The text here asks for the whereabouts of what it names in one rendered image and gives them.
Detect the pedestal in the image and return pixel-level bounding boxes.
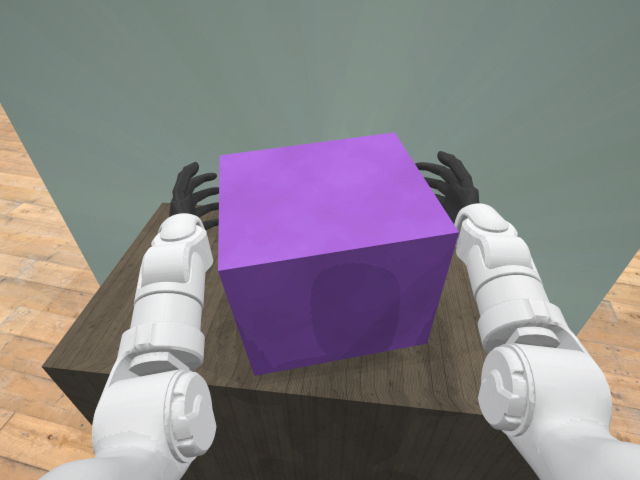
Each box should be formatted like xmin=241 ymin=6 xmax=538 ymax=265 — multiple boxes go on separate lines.
xmin=41 ymin=203 xmax=540 ymax=480

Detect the right robot hand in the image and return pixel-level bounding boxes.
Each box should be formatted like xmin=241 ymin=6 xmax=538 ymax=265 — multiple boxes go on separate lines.
xmin=415 ymin=151 xmax=479 ymax=224

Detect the robot left upper arm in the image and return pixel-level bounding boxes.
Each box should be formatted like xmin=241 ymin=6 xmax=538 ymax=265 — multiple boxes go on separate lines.
xmin=38 ymin=369 xmax=216 ymax=480

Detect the robot right upper arm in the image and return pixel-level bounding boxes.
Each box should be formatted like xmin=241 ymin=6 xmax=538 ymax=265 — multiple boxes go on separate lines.
xmin=478 ymin=343 xmax=640 ymax=480

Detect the carton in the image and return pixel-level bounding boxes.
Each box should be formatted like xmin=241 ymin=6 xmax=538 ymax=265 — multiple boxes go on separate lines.
xmin=218 ymin=132 xmax=459 ymax=376

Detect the left robot hand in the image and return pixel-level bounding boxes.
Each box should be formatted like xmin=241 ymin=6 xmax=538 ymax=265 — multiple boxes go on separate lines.
xmin=169 ymin=162 xmax=219 ymax=230

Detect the robot left forearm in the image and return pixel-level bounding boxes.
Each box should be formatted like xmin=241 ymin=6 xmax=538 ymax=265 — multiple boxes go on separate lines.
xmin=92 ymin=213 xmax=213 ymax=454

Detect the robot right forearm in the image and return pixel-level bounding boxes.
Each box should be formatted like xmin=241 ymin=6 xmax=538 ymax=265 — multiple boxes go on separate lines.
xmin=454 ymin=203 xmax=612 ymax=426

